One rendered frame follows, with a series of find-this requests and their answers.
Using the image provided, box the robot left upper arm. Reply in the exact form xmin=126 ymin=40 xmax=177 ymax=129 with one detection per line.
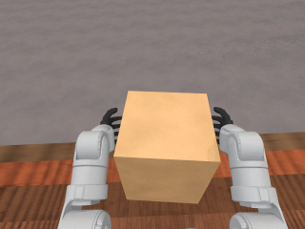
xmin=58 ymin=209 xmax=112 ymax=229

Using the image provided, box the right robot hand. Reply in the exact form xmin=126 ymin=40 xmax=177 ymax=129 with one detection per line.
xmin=212 ymin=107 xmax=234 ymax=144

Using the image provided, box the carton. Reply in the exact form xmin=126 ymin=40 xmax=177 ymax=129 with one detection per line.
xmin=113 ymin=91 xmax=221 ymax=204

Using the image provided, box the left robot forearm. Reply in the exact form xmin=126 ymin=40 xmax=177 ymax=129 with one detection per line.
xmin=57 ymin=124 xmax=115 ymax=229

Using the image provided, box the left robot hand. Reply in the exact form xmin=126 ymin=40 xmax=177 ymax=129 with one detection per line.
xmin=100 ymin=108 xmax=123 ymax=144

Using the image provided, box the robot right upper arm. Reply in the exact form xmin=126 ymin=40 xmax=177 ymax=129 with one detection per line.
xmin=230 ymin=212 xmax=287 ymax=229

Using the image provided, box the right robot forearm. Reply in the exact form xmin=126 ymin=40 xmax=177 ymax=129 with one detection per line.
xmin=219 ymin=124 xmax=289 ymax=229

